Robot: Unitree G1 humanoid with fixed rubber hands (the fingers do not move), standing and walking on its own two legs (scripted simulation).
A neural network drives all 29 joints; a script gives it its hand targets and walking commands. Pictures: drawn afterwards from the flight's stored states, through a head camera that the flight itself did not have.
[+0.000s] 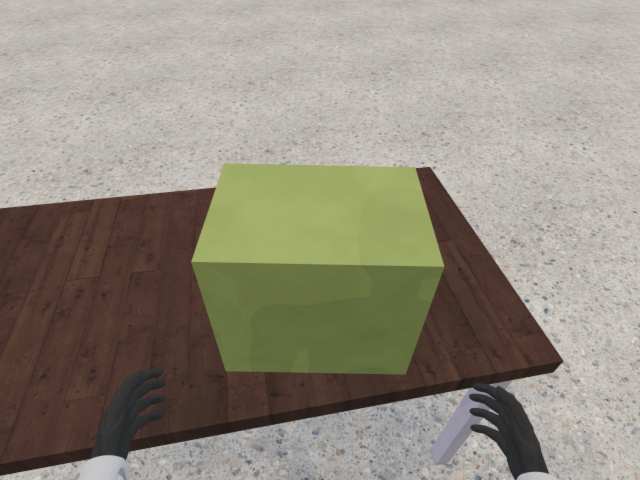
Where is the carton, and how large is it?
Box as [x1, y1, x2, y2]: [191, 163, 443, 374]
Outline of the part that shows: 224,163 191,262 225,370 405,374 443,268 443,263 415,168 380,166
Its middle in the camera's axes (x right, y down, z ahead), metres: +0.00 +0.06 +0.62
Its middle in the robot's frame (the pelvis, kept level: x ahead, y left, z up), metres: +0.44 +0.01 +0.00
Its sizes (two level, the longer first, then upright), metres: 0.297 0.206 0.268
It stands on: a table, 0.64 m high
